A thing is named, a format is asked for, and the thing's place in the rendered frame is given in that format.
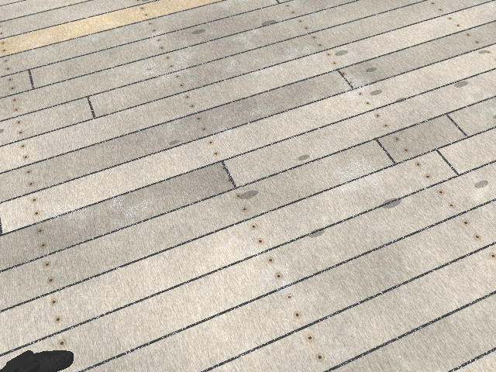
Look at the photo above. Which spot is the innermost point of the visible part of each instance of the robot left hand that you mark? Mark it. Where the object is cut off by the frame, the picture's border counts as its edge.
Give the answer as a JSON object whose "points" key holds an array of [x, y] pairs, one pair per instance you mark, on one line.
{"points": [[46, 361]]}

